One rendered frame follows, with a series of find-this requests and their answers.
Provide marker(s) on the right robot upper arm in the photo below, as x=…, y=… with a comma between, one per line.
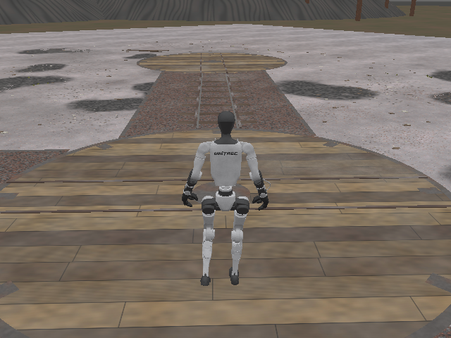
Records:
x=248, y=149

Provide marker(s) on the robot right hand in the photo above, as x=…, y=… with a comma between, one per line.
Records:
x=258, y=199

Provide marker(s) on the right robot forearm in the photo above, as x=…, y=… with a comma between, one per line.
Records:
x=260, y=186

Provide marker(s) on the robot left hand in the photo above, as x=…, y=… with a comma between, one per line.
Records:
x=191, y=197

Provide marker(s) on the left robot forearm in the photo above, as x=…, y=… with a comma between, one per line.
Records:
x=189, y=185

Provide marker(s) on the left robot upper arm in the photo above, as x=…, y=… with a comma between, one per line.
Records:
x=199, y=160

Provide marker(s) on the robot left thigh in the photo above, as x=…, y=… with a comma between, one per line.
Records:
x=208, y=212

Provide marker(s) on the left robot foot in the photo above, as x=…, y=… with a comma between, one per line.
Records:
x=205, y=280

